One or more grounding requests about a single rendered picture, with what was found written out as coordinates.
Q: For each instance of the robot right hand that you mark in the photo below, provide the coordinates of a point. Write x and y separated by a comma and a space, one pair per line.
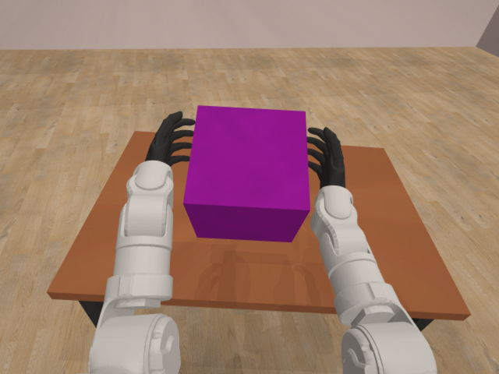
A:
331, 170

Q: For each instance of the left robot upper arm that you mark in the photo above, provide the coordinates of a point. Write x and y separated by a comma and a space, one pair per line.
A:
139, 344

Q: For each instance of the robot left forearm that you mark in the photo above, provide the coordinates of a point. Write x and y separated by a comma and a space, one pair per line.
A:
141, 277

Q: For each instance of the robot right forearm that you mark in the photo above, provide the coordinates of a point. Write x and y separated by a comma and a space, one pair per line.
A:
361, 295

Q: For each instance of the carton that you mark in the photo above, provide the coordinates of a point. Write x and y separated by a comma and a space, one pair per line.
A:
248, 175

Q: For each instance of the table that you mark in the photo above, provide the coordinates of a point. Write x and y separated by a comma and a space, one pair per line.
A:
272, 276

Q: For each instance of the robot left hand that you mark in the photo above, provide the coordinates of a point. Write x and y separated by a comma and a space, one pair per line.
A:
162, 146

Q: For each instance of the right robot upper arm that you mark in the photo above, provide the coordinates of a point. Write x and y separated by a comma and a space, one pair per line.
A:
386, 348

